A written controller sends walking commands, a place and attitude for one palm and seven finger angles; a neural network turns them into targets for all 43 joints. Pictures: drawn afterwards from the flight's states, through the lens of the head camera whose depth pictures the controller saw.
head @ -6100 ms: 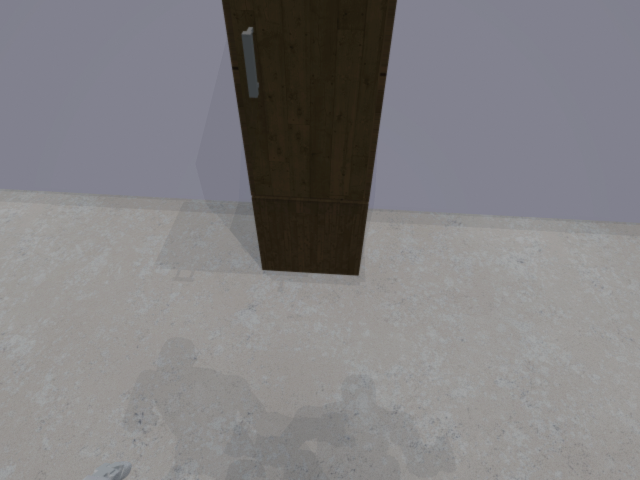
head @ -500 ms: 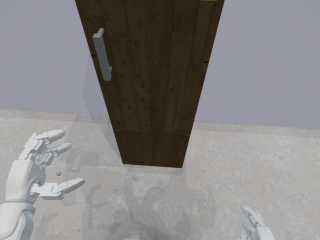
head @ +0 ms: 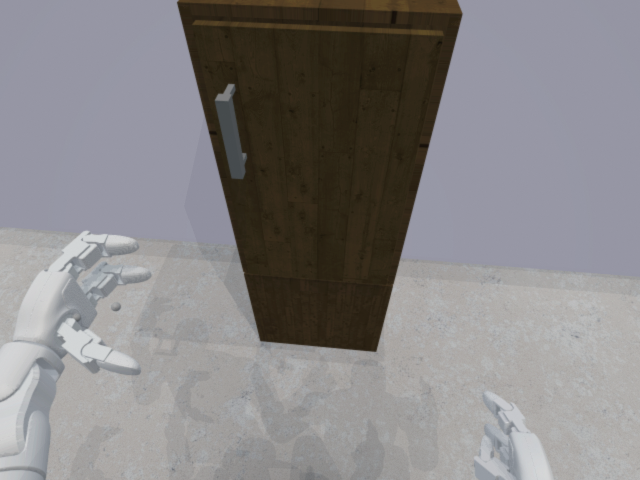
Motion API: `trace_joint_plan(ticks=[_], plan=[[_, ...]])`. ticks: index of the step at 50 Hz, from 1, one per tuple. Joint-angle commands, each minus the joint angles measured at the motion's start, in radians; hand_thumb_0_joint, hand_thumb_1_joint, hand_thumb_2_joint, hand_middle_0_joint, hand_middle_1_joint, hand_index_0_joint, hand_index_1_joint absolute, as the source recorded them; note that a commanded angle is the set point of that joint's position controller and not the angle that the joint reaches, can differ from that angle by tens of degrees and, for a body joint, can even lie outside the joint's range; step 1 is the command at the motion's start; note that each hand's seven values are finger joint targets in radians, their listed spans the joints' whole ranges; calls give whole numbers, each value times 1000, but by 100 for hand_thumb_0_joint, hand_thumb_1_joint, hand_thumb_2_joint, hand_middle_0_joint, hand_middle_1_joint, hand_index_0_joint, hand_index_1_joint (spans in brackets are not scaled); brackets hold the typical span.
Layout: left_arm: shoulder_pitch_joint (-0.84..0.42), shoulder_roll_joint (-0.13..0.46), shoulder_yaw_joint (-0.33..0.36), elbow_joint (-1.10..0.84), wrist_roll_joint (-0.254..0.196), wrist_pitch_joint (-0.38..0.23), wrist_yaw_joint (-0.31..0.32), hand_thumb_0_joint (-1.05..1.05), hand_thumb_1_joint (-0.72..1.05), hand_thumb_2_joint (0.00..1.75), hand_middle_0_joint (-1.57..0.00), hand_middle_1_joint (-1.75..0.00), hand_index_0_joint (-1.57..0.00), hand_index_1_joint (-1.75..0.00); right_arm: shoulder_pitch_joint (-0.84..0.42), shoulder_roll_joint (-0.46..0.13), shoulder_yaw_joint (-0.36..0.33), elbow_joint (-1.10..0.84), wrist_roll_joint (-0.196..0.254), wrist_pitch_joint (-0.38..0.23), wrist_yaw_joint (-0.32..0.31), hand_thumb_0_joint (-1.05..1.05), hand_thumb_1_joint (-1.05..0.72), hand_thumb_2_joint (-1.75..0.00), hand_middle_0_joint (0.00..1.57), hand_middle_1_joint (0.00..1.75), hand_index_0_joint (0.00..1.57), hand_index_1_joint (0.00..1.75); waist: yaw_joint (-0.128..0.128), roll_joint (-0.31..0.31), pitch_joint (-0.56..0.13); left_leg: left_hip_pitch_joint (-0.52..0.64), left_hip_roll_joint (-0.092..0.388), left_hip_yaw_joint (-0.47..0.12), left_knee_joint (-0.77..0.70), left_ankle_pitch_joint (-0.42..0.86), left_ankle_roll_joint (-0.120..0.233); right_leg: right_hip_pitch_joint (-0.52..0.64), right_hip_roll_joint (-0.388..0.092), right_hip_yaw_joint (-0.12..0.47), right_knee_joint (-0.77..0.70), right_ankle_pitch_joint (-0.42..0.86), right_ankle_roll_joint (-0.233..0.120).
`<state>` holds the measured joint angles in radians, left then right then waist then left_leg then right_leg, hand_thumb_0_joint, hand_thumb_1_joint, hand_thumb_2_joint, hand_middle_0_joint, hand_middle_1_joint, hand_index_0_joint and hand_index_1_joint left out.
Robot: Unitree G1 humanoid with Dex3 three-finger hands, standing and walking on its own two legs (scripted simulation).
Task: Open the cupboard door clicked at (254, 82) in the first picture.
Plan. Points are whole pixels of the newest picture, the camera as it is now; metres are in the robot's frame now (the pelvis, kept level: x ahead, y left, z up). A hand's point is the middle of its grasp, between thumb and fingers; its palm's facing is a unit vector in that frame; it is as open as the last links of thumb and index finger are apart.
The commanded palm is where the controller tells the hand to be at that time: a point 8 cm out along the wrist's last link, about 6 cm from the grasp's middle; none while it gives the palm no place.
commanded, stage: raise the hand with hooked fingers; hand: left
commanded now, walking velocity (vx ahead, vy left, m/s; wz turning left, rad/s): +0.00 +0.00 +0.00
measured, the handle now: (234, 133) +0.61 +0.20 +0.11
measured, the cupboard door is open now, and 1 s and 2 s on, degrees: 0 0 0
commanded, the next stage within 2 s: move the hooked fingers beside the handle in 0.64 s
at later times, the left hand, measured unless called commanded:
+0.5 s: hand (99, 284) +0.29 +0.27 +0.12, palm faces +0.04 -1.00 -0.04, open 14.0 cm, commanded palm +0.26 +0.32 +0.12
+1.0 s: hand (123, 256) +0.33 +0.26 +0.12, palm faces +0.01 -1.00 -0.03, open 14.0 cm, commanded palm +0.31 +0.31 +0.12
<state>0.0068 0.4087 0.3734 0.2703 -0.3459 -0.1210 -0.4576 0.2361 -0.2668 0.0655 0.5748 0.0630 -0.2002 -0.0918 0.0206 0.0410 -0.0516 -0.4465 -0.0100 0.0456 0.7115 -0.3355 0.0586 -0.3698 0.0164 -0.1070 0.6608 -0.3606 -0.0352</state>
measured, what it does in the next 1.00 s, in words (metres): stands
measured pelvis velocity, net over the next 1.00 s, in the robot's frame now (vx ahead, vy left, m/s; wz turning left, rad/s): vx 0.00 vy -0.01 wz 0.01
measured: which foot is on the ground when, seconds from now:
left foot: down 0.00-1.00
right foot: down 0.00-1.00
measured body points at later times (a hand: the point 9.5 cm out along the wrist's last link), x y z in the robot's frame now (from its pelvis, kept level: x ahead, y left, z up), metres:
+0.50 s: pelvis -0.01 +0.00 +0.01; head +0.01 +0.00 +0.46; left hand +0.28 +0.33 +0.12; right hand +0.15 -0.25 -0.07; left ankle +0.02 +0.08 -0.72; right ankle -0.01 -0.10 -0.72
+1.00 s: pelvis +0.00 -0.01 +0.01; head +0.03 -0.01 +0.45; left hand +0.32 +0.32 +0.12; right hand +0.16 -0.26 -0.08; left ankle +0.02 +0.08 -0.72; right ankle -0.01 -0.10 -0.72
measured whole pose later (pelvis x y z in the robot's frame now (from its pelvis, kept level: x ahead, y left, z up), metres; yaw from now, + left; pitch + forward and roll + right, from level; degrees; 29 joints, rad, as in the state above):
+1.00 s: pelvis +0.00 -0.01 +0.01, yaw +0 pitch +4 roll -1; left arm -0.28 0.47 0.41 0.54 -0.31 -0.12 -0.50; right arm 0.25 -0.28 0.07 0.61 0.06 -0.19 -0.11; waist 0.01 0.03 -0.02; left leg -0.43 -0.01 0.04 0.65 -0.30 0.05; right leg -0.35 0.02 -0.11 0.61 -0.34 -0.05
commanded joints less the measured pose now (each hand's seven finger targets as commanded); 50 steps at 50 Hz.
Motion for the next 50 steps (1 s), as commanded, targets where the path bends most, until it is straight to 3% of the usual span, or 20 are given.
trace_joint_plan(ticks=[1,6,9,10,13,16,19,20,23,26,31,37,39,40,42,43,44,46,49,50], plan=[[-323,315,166,-237,-36,-108,9,0,-50,30,-30,-120,-30,-120,-53,-140,-55,-137,-7,-59,-16,0,-90,-90,20,30,20,30,-2,53,-210,216,24,-105,-134,245,-32,29,16,57,-101,226,-4],[-375,298,128,-38,-26,-38,-38,0,-50,30,-30,-120,-30,-120,-56,-154,-52,-121,8,-49,-30,0,-90,-90,20,30,20,30,-16,31,-103,172,21,-103,-169,119,-26,-8,5,68,-151,120,0],[-364,281,91,-14,-9,1,-67,0,-50,30,-30,-120,-30,-120,-54,-156,-53,-133,10,-54,-30,0,-90,-90,20,30,20,30,-8,68,-138,192,19,-109,-176,138,-25,2,0,64,-149,133,-3],[-356,265,81,-21,-17,6,-77,0,-50,30,-30,-120,-30,-120,-50,-157,-53,-142,8,-57,-25,0,-90,-90,20,30,20,30,-5,41,-146,199,19,-114,-174,159,-26,15,4,63,-144,153,-6],[-337,299,115,-78,-21,-17,-72,0,-50,30,-30,-120,-30,-120,-47,-159,-61,-147,5,-66,-16,0,-90,-90,20,30,20,30,0,5,-190,213,19,-108,-165,183,-20,24,5,69,-145,174,-1],[-373,347,169,-141,-28,-58,-45,0,-50,30,-30,-120,-30,-120,-48,-157,-59,-148,-4,-71,-9,0,-90,-90,20,30,20,30,8,35,-193,225,22,-113,-176,191,-28,29,14,63,-139,175,-7],[-372,343,190,-139,-25,-85,-13,0,-50,30,-30,-120,-30,-120,-41,-154,-63,-136,-5,-75,-12,0,-90,-90,20,30,20,30,6,38,-188,233,24,-108,-182,194,-28,27,13,59,-139,178,-4],[-380,354,190,-142,-22,-85,-11,0,-50,30,-30,-120,-30,-120,-38,-156,-61,-135,-9,-74,-10,0,-90,-90,20,30,20,30,9,54,-177,232,21,-105,-179,205,-28,35,15,65,-141,190,-8],[-381,304,135,-126,-2,-73,-18,0,-50,30,-30,-120,-30,-120,-36,-150,-60,-127,-3,-74,-14,0,-90,-90,20,30,20,30,-6,114,-163,244,22,-101,-185,195,-28,18,8,63,-147,187,-6],[-367,292,119,-95,-8,-46,-36,0,-50,30,-30,-120,-30,-120,-37,-156,-61,-130,-1,-72,-18,0,-90,-90,20,30,20,30,-10,50,-148,229,23,-101,-181,190,-22,20,9,67,-153,196,-2],[-370,311,144,-88,-25,-41,-53,0,-50,30,-30,-120,-30,-120,-40,-158,-62,-131,0,-72,-20,0,-90,-90,20,30,20,30,-6,2,-160,217,18,-99,-170,213,-22,36,9,69,-148,224,0],[-369,315,152,-105,-21,-56,-39,0,-50,30,-30,-120,-30,-120,-39,-149,-61,-133,-3,-69,-16,0,-90,-90,20,30,20,30,0,58,-191,243,16,-92,-164,246,-25,38,9,69,-138,255,-2],[-444,333,151,-70,-11,-58,-33,0,-50,30,-30,-120,-30,-120,-30,-154,-61,-118,-1,-63,-22,0,-90,-90,20,30,20,30,-19,29,-174,226,17,-90,-159,223,-23,20,8,71,-142,239,4],[-486,313,122,-60,-14,-57,-37,0,-50,30,-30,-120,-30,-120,-28,-155,-57,-115,-1,-59,-23,0,-90,-90,20,30,20,30,-27,29,-148,216,15,-90,-157,213,-23,11,10,74,-142,230,2],[-534,326,126,-15,-7,-55,-39,0,-50,30,-30,-120,-30,-120,-22,-157,-61,-104,1,-55,-28,0,-90,-90,20,30,20,30,-37,32,-160,215,14,-89,-152,199,-21,-2,6,78,-143,221,6],[-537,341,136,21,-1,-53,-40,0,-50,30,-30,-120,-30,-120,-15,-161,-61,-100,0,-51,-31,0,-90,-90,20,30,20,30,-36,2,-169,201,12,-88,-149,188,-20,3,4,82,-145,213,8],[-581,339,119,27,4,-59,-44,0,-50,30,-30,-120,-30,-120,-16,-161,-60,-95,2,-50,-32,0,-90,-90,20,30,20,30,-45,39,-174,204,12,-86,-145,193,-20,-2,1,86,-142,216,7],[-641,341,102,46,10,-64,-52,0,-50,30,-30,-120,-30,-120,-10,-162,-59,-93,1,-46,-31,0,-90,-90,20,30,20,30,-47,44,-201,211,11,-88,-137,207,-20,3,1,88,-134,231,4],[-652,351,103,63,21,-80,-53,0,-50,30,-30,-120,-30,-120,7,-162,-62,-91,-1,-40,-27,0,-90,-90,20,30,20,30,-39,77,-268,236,9,-85,-121,267,-21,21,-1,88,-117,292,3],[-643,353,107,96,16,-76,-54,0,-50,30,-30,-120,-30,-120,13,-165,-61,-93,-4,-34,-24,0,-90,-90,20,30,20,30,-36,48,-259,225,9,-85,-113,274,-20,23,4,90,-112,305,1]])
